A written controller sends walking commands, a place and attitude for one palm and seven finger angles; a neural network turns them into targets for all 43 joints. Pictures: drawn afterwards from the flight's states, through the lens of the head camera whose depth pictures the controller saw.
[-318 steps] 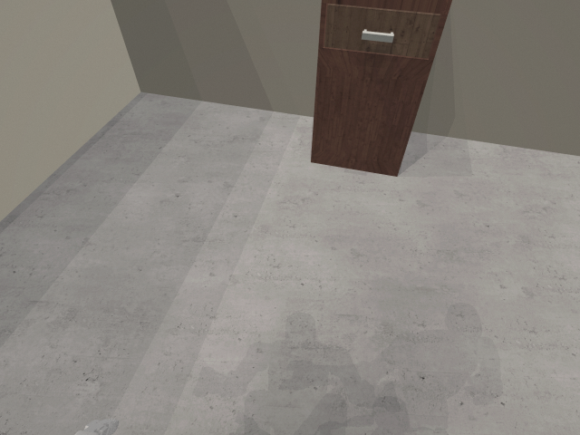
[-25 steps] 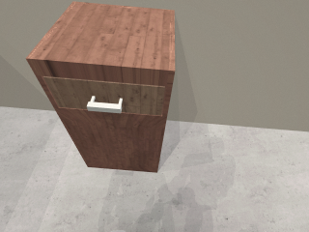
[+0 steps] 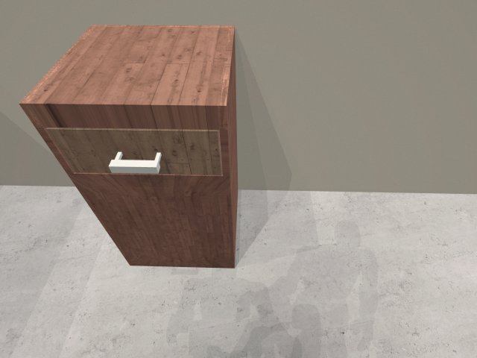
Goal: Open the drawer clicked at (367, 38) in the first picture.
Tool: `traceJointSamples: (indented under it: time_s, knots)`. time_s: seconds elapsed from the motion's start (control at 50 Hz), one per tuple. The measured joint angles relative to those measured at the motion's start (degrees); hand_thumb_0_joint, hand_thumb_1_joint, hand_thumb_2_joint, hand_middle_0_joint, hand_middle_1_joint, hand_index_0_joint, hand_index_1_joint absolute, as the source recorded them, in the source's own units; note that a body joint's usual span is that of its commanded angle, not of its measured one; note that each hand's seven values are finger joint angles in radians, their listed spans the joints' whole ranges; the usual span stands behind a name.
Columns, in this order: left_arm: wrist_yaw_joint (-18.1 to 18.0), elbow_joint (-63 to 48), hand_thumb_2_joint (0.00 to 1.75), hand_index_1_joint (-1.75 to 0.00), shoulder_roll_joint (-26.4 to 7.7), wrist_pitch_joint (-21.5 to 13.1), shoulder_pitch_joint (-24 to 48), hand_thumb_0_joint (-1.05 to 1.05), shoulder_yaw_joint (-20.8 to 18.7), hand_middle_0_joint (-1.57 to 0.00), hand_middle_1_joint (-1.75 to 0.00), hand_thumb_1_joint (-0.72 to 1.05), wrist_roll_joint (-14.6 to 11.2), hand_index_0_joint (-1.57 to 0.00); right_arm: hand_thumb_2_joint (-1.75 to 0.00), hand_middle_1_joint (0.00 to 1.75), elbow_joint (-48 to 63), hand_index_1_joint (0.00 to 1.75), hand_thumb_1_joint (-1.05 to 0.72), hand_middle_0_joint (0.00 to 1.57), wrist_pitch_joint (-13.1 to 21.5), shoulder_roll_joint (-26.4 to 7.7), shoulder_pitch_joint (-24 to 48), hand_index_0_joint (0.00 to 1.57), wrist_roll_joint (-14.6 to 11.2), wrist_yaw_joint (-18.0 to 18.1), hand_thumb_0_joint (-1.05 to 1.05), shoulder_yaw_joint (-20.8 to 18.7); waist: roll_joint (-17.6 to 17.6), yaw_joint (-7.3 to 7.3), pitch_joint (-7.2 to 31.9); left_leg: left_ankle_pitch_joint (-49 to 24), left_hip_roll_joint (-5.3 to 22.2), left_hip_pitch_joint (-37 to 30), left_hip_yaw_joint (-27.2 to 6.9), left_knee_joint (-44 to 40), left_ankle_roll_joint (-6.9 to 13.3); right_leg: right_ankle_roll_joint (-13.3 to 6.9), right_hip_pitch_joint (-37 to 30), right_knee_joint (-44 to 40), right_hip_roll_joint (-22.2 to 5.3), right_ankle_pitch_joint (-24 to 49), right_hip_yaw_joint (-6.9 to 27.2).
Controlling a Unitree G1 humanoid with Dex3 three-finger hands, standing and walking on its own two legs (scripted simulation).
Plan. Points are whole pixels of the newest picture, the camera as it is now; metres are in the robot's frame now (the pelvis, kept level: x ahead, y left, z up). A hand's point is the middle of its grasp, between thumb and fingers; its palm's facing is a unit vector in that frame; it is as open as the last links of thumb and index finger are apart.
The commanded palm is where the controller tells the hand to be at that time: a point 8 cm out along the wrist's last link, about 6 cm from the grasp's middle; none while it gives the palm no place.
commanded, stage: come to a stop and stand still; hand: left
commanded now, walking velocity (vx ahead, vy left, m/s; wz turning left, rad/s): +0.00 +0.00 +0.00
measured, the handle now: (137, 161) +0.58 +0.29 -0.06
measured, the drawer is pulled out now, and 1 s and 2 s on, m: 0.00 0.00 0.00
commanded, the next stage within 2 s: look again from close up in 0.30 s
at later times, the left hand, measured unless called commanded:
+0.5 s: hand out of the picture -0.04 +0.17 -0.17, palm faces +0.01 -0.99 -0.17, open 7.4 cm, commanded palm none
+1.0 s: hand out of the picture +0.00 +0.23 -0.17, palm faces +0.01 -0.98 -0.18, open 7.4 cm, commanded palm none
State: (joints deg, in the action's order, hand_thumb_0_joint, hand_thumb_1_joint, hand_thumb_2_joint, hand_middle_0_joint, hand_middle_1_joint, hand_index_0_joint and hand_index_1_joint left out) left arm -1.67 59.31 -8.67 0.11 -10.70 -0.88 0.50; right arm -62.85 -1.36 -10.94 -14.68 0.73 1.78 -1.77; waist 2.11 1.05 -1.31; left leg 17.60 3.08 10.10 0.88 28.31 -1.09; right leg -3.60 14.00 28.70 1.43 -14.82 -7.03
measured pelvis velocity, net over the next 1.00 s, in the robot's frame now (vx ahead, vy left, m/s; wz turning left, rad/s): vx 0.00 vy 0.06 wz -0.03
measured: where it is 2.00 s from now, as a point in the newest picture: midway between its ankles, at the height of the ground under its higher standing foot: outside the picture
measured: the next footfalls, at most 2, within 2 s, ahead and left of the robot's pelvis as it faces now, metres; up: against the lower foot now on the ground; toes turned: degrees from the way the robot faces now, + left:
none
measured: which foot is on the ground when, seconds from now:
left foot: down 0.00-1.00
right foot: down 0.00-1.00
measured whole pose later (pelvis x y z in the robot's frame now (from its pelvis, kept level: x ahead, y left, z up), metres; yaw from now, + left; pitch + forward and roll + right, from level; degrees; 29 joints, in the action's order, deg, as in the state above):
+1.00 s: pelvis +0.00 +0.06 +0.00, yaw -2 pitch -1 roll +0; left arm -2.1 63.7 -7.9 -0.7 -17.1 0.4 0.5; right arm -63.2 2.3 -7.7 -18.9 1.0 2.0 1.9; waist 0.2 -0.1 -1.0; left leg 17.3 -2.6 7.0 4.0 25.4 3.6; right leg 1.7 12.2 27.3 -3.6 -13.7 -3.2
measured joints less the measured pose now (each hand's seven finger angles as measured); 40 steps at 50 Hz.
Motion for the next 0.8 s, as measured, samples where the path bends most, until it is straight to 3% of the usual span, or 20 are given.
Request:
traceJointSamples:
  time_s: [0.1, 0.4, 0.52, 0.58, 0.8]
  knots:
    - [-0.3, 2.1, 0.9, -0.29, -0.9, -0.1, 0.7, 0.0, -0.3, -0.21, -0.3, 0.94, -0.6, -0.2, -0.9, 0.3, -2.8, 0.3, -0.91, 0.2, 0.6, 3.1, -0.7, 0.19, 0.1, 0.2, 0.01, 1.6, -2.5, -1.25, -0.7, -1.9, -0.2, -2.0, 0.4, -3.3, -1.2, -0.2, -2.1, -3.6, 0.0, 2.4, 0.3]
    - [0.0, 6.2, 0.9, -0.29, 0.9, 0.3, -6.6, 0.01, 0.2, -0.2, -0.3, 0.91, -0.3, -0.2, -0.9, 0.3, -2.9, 0.3, -0.91, 0.2, 0.9, 4.6, -4.1, 0.2, 0.3, 0.2, 0.0, 2.0, -1.8, -1.35, 0.1, -3.5, -0.3, -2.1, 1.3, -5.6, -0.5, 0.2, -2.5, -7.1, 0.2, 5.0, 1.2]
    - [-0.6, 5.3, 0.9, -0.29, 2.5, -1.5, -8.6, 0.01, 1.2, -0.2, -0.3, 0.91, 0.4, -0.2, -0.9, 0.3, 0.8, 0.3, -0.91, 0.2, 1.2, 2.6, -5.0, 0.2, 0.4, -0.6, 0.01, 1.7, 0.0, -0.36, -0.3, 0.2, -0.2, 2.8, 0.5, 3.0, 0.9, 1.0, 0.5, -2.4, 0.1, 2.9, 0.9]
    - [-0.3, 5.3, 0.9, -0.29, 2.1, -1.2, -8.3, 0.01, 1.2, -0.2, -0.3, 0.91, 0.2, -0.2, -0.9, 0.3, 1.8, 0.3, -0.91, 0.2, 2.2, 2.8, -5.8, 0.2, 0.4, -0.4, 0.01, 2.1, -0.6, -0.1, 0.4, 1.1, -1.6, 2.3, 0.9, 3.0, 1.5, 2.0, 1.0, -0.5, -1.4, 1.7, 1.3]
    - [-0.4, 3.6, 0.9, -0.29, 0.2, -1.2, -5.9, 0.01, 1.2, -0.2, -0.3, 0.92, -0.1, -0.2, -0.9, 0.3, 0.5, 0.3, -0.92, 0.2, 3.0, 3.9, -5.3, 0.2, 0.5, -0.1, 0.02, 3.7, -1.5, -1.19, 1.4, 0.0, -4.7, -1.3, 2.1, -0.9, 3.8, 4.3, -1.0, -0.9, -4.3, 1.3, 2.7]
